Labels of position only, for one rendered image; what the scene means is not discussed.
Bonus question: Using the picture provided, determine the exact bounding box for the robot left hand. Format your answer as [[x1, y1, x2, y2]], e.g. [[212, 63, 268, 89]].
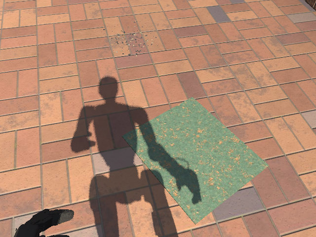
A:
[[14, 209, 74, 237]]

